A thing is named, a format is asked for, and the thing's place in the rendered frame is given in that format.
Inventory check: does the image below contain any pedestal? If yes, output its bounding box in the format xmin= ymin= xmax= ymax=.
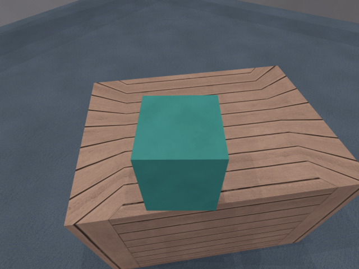
xmin=64 ymin=66 xmax=359 ymax=269

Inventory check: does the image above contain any carton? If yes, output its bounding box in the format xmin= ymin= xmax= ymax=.
xmin=131 ymin=95 xmax=229 ymax=211

